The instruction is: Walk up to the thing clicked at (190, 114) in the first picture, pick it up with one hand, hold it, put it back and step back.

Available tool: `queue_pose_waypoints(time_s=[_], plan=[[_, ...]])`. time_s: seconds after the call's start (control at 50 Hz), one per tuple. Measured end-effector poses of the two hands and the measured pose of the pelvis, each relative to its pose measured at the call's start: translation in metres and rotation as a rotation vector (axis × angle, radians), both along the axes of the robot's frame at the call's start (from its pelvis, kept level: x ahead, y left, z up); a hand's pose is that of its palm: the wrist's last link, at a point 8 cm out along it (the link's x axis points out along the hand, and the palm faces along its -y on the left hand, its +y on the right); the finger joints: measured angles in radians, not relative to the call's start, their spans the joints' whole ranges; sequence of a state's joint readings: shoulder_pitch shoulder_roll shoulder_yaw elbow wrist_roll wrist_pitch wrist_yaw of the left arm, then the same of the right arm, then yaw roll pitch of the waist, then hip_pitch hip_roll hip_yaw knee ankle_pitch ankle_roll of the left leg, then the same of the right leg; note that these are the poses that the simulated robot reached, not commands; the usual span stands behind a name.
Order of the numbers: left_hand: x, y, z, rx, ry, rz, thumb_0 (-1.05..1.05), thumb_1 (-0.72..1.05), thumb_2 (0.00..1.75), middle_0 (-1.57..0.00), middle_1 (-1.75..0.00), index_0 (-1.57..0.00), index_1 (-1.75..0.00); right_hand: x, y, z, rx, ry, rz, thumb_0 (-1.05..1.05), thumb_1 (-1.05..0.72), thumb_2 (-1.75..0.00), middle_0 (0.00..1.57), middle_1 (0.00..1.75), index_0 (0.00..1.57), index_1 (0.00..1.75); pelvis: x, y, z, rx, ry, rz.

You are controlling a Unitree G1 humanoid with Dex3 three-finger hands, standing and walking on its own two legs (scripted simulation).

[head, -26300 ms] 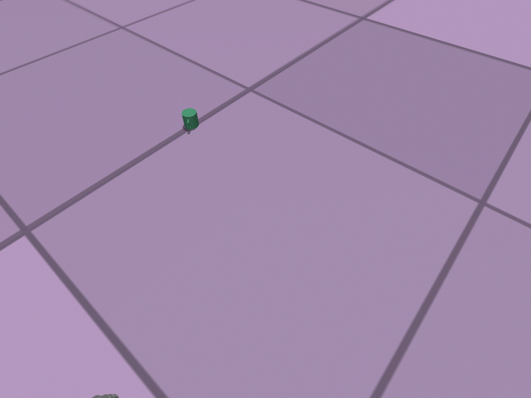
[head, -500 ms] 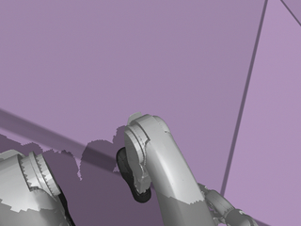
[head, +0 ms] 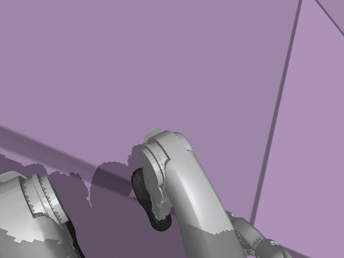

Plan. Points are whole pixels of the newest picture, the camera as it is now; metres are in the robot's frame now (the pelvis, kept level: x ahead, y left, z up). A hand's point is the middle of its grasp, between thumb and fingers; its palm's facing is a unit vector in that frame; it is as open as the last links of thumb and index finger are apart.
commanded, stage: close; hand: left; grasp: from above
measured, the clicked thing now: out of the picture +0.46 +0.35 -0.26
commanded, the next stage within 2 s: settle in 0.18 s
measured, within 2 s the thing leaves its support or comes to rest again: leaves its support in 0.72 s
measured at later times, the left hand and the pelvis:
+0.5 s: hand out of the picture +0.45 +0.36 -0.22, palm faces -0.42 -0.15 -0.90, open 11.1 cm; pelvis +0.00 +0.00 +0.00, yaw +0 degrees
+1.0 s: hand out of the picture +0.44 +0.36 -0.16, palm faces -0.40 -0.12 -0.91, open 10.9 cm; pelvis +0.01 +0.00 +0.02, yaw +4 degrees
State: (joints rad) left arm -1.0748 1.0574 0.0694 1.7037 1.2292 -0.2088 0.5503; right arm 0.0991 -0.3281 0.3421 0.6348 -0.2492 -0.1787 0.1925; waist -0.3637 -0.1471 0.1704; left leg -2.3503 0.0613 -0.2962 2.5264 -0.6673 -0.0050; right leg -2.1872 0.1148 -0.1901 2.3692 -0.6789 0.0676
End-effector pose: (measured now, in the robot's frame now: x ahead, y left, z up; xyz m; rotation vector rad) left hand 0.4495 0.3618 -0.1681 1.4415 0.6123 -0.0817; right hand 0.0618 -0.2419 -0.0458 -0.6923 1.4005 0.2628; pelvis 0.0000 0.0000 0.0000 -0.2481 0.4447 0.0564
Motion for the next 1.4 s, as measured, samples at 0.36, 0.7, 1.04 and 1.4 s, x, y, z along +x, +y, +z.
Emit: queue_pose_waypoints(time_s=[0.36,0.7,1.04,1.4], plan=[[0.001,0.0,0.001,0.005,-0.002,-0.003,-0.01,-0.2,0.79,-0.45,-0.9,-0.5,-0.87,0.001,0.004,0.001,0.003,-0.001,0.008,0.0,-0.91,-0.9,0.2,0.3,0.2,0.3,0.0,0.001,0.002,-0.003,0.003,-0.001],[0.001,-0.001,0.007,0.005,-0.014,-0.015,-0.01,-0.19,0.75,-0.5,-0.84,-0.54,-0.81,0.006,-0.004,-0.003,0.005,0.014,-0.037,0.0,-0.92,-0.9,0.2,0.3,0.2,0.3,0.005,-0.001,0.003,0.003,0.042,0.008],[-0.002,0.003,0.075,0.038,0.005,0.002,-0.01,-0.16,0.66,-0.55,-0.75,-0.6,-0.72,0.048,-0.013,-0.016,0.063,-0.081,-0.133,0.0,-0.92,-0.9,0.2,0.3,0.2,0.3,0.008,-0.005,0.019,0.047,0.113,0.042],[-0.005,0.003,0.115,0.02,0.03,-0.038,0.0,-0.17,0.67,-0.56,-0.74,-0.62,-0.71,0.024,-0.022,0.0,-0.012,-0.039,-0.214,0.0,-0.92,-0.9,0.2,0.3,0.2,0.3,0.0,-0.006,0.037,0.062,0.124,0.068]])
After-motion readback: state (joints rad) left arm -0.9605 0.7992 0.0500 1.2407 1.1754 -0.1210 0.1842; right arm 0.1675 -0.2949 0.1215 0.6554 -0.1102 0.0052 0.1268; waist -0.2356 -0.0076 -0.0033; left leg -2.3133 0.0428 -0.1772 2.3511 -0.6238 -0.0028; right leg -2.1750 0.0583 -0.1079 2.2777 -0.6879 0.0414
